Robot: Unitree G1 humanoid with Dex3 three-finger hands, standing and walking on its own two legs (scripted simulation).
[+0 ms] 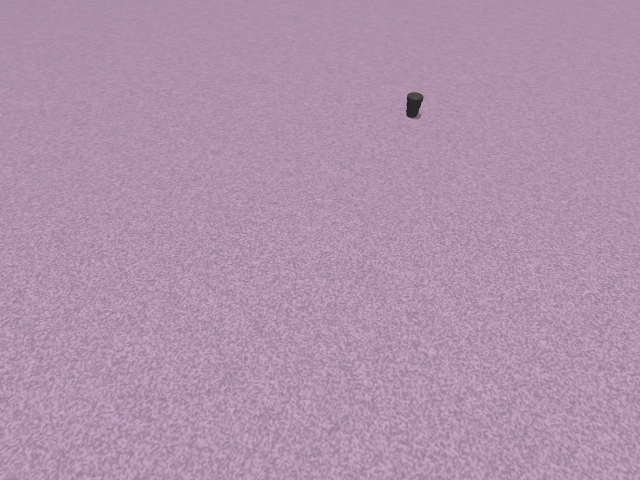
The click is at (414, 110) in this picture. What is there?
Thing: tapered cup
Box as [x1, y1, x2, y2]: [406, 92, 422, 117]
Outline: 419,93 412,92 407,95 406,111 407,115 410,117 416,115 420,102 422,100 422,95
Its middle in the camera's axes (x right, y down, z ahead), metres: +0.57 -0.83 +2.34
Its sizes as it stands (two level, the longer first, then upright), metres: 0.094 0.094 0.123
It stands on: the floor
